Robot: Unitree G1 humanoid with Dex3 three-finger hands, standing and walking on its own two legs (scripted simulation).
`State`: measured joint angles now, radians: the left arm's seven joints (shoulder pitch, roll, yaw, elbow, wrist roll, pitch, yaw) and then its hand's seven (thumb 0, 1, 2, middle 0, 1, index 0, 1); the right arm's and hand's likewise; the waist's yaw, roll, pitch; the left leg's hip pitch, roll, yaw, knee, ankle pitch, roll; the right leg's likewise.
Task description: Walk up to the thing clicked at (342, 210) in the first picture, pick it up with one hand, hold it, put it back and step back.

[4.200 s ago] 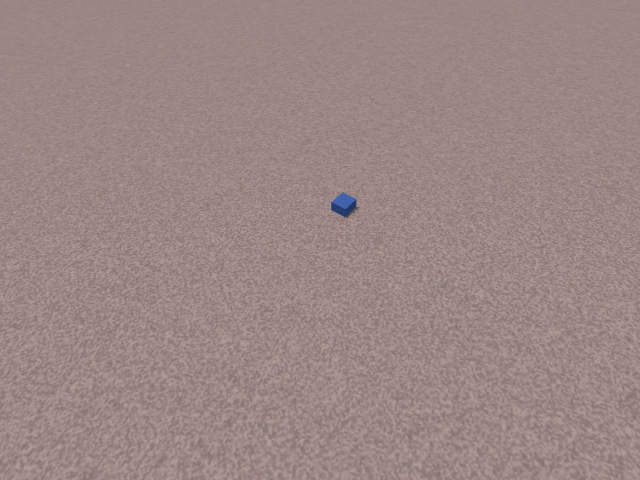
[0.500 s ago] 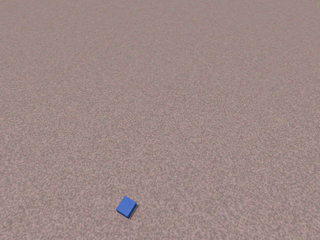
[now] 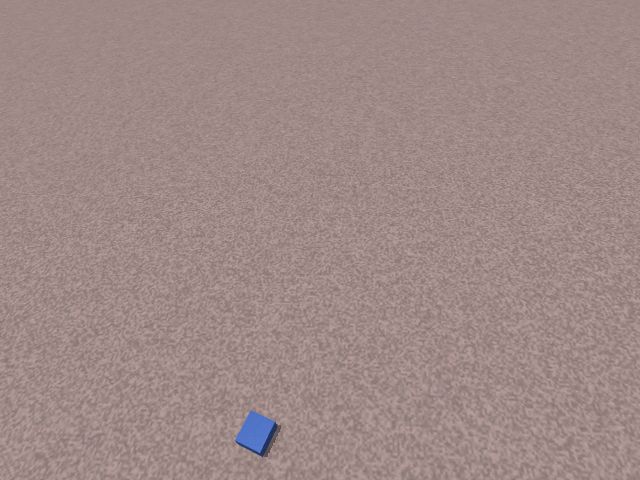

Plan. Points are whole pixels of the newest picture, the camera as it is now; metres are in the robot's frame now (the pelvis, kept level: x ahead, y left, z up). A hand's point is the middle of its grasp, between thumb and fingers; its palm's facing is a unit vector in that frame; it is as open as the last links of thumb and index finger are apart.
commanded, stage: walk up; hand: left
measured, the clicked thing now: (256, 433) +0.38 +0.25 -0.73
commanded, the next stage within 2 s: stand in 1.04 s
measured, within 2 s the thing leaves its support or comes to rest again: neither
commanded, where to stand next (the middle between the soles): +0.07 -0.01 m, yaw +2 degrees
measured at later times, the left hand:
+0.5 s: hand out of the picture +0.12 +0.24 -0.13, palm faces -0.04 -0.95 -0.30, open 7.4 cm
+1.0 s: hand out of the picture +0.11 +0.25 -0.13, palm faces -0.01 -0.95 -0.32, open 7.4 cm
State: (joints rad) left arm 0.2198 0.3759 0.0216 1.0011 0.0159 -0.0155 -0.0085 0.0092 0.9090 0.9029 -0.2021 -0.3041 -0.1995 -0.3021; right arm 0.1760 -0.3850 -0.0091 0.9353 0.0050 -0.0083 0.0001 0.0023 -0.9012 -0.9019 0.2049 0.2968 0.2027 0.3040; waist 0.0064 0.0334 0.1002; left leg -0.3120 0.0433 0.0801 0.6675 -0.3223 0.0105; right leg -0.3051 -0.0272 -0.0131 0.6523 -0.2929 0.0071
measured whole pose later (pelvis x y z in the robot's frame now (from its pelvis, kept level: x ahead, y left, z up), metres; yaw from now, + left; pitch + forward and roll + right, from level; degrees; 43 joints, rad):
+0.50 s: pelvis +0.02 +0.00 +0.02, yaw +0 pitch -2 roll +0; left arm 0.05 0.35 0.00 1.13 0.00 -0.01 -0.02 0.01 0.91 0.90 -0.20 -0.30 -0.20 -0.30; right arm 0.11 -0.38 0.01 1.16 -0.01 -0.03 0.00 0.00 -0.90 -0.90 0.20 0.30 0.20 0.30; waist -0.02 -0.02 0.05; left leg -0.16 0.04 0.09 0.38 -0.17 0.00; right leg -0.16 -0.02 -0.01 0.38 -0.17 0.01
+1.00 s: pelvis +0.03 +0.00 +0.03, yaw +0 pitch -3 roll +0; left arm 0.08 0.34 0.01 1.18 0.01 0.00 -0.01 0.01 0.91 0.90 -0.20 -0.30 -0.20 -0.30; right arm 0.07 -0.34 0.00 1.17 -0.01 -0.02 0.00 0.00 -0.90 -0.90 0.21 0.30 0.20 0.30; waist 0.00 0.00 0.04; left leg -0.11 0.03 0.09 0.33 -0.17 0.00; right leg -0.11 -0.02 -0.01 0.32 -0.16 0.02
